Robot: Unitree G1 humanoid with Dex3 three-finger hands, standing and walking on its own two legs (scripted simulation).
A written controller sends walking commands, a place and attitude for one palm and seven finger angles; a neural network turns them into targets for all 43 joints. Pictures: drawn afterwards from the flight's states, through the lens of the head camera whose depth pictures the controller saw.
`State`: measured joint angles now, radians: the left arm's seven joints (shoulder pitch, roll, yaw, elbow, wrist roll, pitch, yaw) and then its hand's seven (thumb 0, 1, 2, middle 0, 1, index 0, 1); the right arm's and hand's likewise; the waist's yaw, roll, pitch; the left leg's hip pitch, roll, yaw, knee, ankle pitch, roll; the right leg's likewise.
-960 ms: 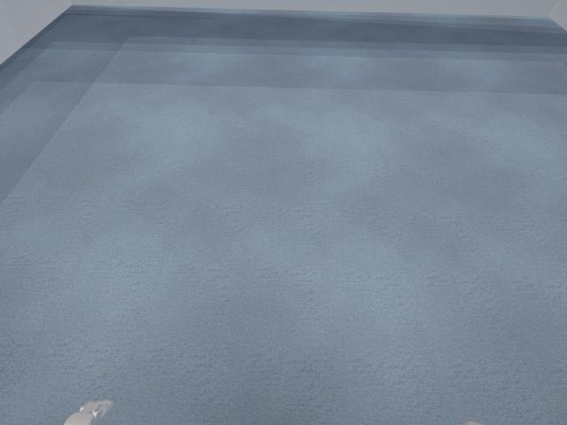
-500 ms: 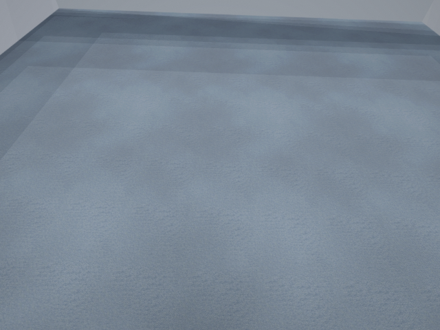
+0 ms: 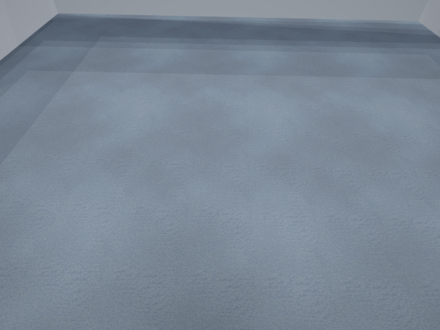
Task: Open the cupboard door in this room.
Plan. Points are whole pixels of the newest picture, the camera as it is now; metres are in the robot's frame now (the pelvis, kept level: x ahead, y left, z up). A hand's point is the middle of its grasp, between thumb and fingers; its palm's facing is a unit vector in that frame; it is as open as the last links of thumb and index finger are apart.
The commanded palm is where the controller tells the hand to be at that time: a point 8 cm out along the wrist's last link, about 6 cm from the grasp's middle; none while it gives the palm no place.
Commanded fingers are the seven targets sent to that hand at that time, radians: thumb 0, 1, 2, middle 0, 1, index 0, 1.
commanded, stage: turn or walk to find it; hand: left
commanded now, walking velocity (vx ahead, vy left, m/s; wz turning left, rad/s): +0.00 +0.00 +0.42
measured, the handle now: out of the picture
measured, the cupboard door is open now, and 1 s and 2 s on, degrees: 0 0 0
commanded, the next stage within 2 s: none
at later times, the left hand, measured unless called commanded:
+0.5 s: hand out of the picture +0.03 +0.21 -0.17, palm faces +0.16 -0.95 -0.25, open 7.4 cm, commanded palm none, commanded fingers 0.00 0.90 0.90 -0.20 -0.30 -0.20 -0.30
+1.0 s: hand out of the picture -0.12 +0.21 -0.20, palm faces +0.43 -0.87 -0.25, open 7.4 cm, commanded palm none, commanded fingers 0.00 0.90 0.90 -0.20 -0.30 -0.20 -0.30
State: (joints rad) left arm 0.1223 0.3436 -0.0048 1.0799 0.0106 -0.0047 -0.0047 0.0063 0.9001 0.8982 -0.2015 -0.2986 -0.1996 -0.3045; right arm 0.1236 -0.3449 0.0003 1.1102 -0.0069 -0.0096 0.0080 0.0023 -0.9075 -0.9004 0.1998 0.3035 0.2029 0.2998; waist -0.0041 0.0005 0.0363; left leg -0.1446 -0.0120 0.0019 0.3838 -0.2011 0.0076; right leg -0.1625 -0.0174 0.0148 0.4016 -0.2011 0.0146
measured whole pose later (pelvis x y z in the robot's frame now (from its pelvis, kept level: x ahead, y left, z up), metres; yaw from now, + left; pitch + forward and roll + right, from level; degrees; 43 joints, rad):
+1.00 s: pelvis -0.07 +0.00 -0.02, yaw +24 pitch +0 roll +1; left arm 0.26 0.26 0.05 0.94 0.02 0.04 0.02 0.01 0.90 0.90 -0.20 -0.30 -0.20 -0.30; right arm 0.16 -0.24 -0.06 0.94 -0.01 0.04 0.02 0.00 -0.91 -0.90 0.19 0.30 0.20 0.30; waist 0.02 -0.06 0.08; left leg -0.27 -0.01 0.06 0.61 -0.33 0.02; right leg -0.32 -0.14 -0.12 0.77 -0.44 0.05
